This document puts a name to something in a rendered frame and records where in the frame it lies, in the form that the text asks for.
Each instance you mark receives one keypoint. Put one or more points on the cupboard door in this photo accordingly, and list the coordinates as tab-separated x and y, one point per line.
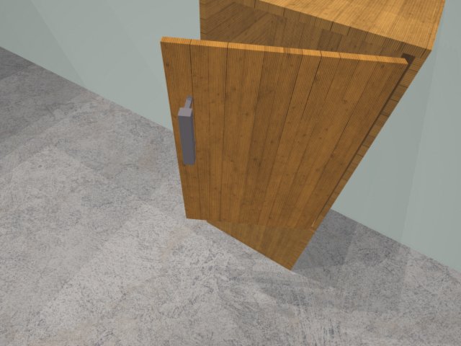
275	128

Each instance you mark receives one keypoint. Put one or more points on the handle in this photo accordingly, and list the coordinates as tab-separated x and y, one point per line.
186	130

